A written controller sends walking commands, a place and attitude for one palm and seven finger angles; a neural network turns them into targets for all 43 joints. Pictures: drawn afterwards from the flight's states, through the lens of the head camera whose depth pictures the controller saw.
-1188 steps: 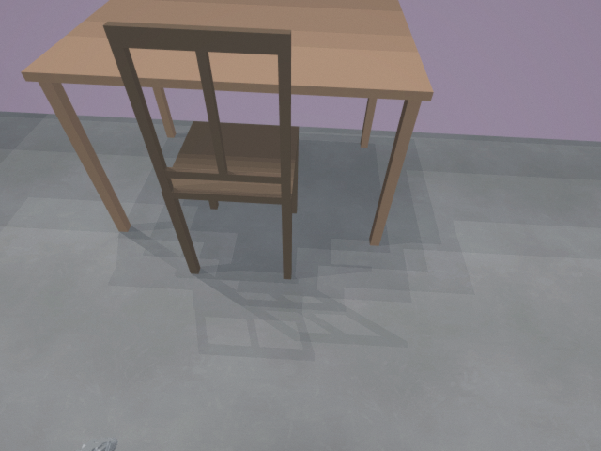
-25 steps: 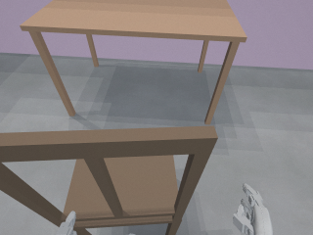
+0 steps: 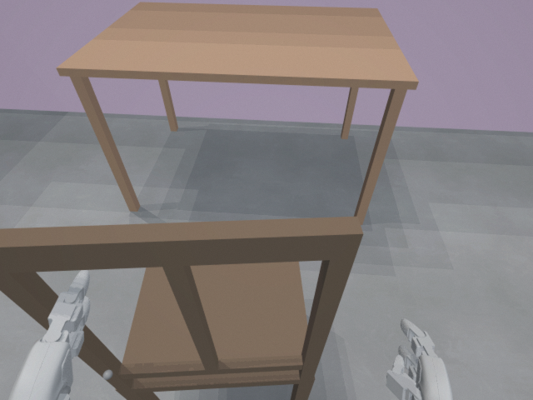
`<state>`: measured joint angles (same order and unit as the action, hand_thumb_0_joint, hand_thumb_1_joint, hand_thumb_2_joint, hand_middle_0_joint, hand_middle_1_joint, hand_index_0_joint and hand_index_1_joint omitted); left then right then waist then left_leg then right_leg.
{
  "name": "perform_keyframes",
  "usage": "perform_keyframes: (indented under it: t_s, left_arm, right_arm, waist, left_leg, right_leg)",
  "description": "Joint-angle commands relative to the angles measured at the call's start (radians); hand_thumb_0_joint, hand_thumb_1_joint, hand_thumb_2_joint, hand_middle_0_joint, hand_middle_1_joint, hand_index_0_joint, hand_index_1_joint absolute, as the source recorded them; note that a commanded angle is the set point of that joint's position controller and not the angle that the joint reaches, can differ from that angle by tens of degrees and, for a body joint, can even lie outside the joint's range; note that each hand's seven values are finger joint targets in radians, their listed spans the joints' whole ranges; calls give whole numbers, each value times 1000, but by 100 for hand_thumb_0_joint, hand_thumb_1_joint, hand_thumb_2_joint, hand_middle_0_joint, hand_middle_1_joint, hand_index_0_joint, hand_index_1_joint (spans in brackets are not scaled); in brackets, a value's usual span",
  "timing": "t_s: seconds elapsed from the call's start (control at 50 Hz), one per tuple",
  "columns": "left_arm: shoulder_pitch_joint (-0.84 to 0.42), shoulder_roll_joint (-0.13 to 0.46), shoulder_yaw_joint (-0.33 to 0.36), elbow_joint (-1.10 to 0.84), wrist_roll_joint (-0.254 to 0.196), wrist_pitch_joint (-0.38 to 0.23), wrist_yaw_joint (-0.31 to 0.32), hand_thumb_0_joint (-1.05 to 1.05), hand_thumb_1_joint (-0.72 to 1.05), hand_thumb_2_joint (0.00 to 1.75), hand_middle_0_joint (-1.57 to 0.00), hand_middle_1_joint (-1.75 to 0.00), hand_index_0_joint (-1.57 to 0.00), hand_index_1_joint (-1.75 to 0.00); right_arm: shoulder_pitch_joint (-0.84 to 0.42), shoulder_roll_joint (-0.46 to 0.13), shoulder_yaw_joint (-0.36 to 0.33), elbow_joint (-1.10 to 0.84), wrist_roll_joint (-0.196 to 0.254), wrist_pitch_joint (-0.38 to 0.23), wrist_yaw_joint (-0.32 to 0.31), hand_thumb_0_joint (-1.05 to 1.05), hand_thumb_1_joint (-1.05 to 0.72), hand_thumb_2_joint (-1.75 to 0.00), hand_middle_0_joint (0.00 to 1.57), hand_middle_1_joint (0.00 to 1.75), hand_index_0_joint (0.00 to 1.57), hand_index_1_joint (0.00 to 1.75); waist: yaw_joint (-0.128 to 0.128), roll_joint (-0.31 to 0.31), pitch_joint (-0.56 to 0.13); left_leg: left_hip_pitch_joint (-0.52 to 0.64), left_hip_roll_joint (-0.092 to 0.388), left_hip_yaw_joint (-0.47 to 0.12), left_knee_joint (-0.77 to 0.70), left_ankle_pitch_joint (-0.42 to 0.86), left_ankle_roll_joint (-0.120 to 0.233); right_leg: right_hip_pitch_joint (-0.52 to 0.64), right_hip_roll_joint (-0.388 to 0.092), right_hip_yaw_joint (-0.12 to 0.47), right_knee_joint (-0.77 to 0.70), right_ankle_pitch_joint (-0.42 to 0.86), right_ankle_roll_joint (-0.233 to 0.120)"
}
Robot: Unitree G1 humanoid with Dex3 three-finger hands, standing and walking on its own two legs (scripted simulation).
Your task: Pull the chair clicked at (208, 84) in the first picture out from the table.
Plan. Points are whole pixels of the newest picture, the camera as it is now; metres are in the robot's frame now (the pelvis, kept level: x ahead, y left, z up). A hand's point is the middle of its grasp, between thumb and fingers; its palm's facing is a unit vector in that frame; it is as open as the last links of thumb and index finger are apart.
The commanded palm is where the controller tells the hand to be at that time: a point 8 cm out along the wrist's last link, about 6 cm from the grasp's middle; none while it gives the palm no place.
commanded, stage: draw the hand back to the body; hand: left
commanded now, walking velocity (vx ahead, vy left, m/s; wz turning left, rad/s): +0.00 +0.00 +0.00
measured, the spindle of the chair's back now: (197, 325) +0.23 +0.14 +0.00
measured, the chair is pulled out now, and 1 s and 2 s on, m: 0.65 0.65 0.67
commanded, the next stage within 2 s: step back with the hand held close in 0.98 s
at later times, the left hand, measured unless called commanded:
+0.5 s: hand (82, 328) +0.17 +0.23 +0.12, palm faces +0.32 -0.84 -0.45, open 10.6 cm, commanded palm +0.15 +0.28 +0.21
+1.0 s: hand (80, 320) +0.17 +0.24 +0.13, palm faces +0.39 -0.80 -0.46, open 7.2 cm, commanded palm +0.15 +0.27 +0.23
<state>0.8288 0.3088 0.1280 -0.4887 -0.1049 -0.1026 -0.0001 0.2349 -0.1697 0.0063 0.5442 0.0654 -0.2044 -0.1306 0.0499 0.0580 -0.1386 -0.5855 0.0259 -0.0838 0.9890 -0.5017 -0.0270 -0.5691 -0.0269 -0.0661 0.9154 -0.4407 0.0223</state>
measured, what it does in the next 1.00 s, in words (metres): stands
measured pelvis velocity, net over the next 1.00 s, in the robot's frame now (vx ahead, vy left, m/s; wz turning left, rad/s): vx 0.03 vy -0.03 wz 0.03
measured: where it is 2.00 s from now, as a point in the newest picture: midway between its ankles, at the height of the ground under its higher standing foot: outside the picture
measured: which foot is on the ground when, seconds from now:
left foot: down 0.00-1.00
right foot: down 0.00-1.00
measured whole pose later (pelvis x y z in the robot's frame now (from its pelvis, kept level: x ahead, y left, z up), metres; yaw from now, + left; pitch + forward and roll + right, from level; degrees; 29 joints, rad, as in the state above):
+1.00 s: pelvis +0.03 -0.03 +0.05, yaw +1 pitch -4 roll +0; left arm 0.58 0.38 0.20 -0.37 -0.09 0.17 0.15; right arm 0.18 -0.24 0.05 0.71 0.02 -0.30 -0.11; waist 0.10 0.07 0.04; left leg -0.13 0.04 -0.09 0.52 -0.32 -0.06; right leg -0.14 -0.02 -0.09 0.52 -0.31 -0.01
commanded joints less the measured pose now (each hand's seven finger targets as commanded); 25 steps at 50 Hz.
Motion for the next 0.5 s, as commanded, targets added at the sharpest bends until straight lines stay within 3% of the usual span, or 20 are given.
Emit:
perform_keyframes:
  t_s: [0.0,0.1,0.14,0.26,0.3,0.34,0.4,0.42,0.44,0.48]
  left_arm:
    - [-19,95,56,-221,73,50,150,0,-15,39,-5,-8,-5,-8]
    - [-124,168,136,-230,88,58,185,0,3,48,-8,-12,-8,-12]
    - [-147,188,169,-241,88,57,193,0,10,51,-9,-14,-9,-14]
    - [-211,201,222,-233,78,47,193,0,32,62,-12,-18,-12,-18]
    - [-263,244,260,-285,73,42,199,0,39,65,-13,-19,-13,-19]
    - [-311,278,293,-311,72,42,207,0,47,69,-14,-21,-14,-21]
    - [-384,286,301,-323,65,41,210,0,57,74,-16,-23,-16,-23]
    - [-420,320,323,-334,68,41,215,0,61,76,-16,-24,-16,-24]
    - [-433,324,334,-337,64,44,218,0,65,78,-16,-25,-16,-25]
    - [-457,335,340,-362,65,41,220,0,72,81,-18,-26,-18,-26]
  right_arm:
    - [-143,-103,-10,-167,-17,-24,-27,0,-90,-90,20,30,20,30]
    - [-152,-117,1,-137,-28,-37,-32,0,-90,-90,20,30,20,30]
    - [-160,-117,4,-123,-31,-44,-32,0,-90,-90,20,30,20,30]
    - [-172,-122,2,-85,-37,-53,-19,0,-90,-90,20,30,20,30]
    - [-173,-129,1,-80,-40,-63,-16,0,-90,-90,20,30,20,30]
    - [-174,-135,0,-65,-43,-73,-19,0,-90,-90,20,30,20,30]
    - [-177,-139,6,-53,-43,-88,-12,0,-90,-90,20,30,20,30]
    - [-168,-145,3,-43,-43,-91,-16,0,-90,-90,20,30,20,30]
    - [-179,-149,3,-42,-45,-95,-16,0,-90,-90,20,30,20,30]
    - [-176,-149,8,-33,-43,-108,-10,0,-90,-90,20,30,20,30]
  waist:
    - [-8,-3,95]
    - [3,32,115]
    - [10,82,114]
    - [12,57,100]
    - [13,61,60]
    - [14,121,64]
    - [13,91,59]
    - [13,106,46]
    - [14,106,63]
    - [20,131,26]
  left_leg:
    - [97,23,23,-300,113,31]
    - [200,21,16,-405,140,24]
    - [236,18,18,-440,178,20]
    - [333,25,24,-494,296,18]
    - [368,24,29,-505,335,21]
    - [390,21,32,-517,374,18]
    - [422,21,34,-525,394,20]
    - [430,22,33,-531,400,21]
    - [430,21,35,-535,404,21]
    - [459,18,37,-528,444,24]
  right_leg:
    - [126,-28,-15,-303,28,-58]
    - [222,-31,-15,-375,73,-62]
    - [267,-35,-12,-394,116,-66]
    - [345,-36,-8,-448,230,-61]
    - [380,-39,-3,-461,273,-59]
    - [400,-42,2,-471,310,-64]
    - [409,-44,-3,-485,327,-57]
    - [423,-47,-3,-490,330,-58]
    - [421,-45,1,-490,340,-57]
    - [436,-50,1,-481,377,-57]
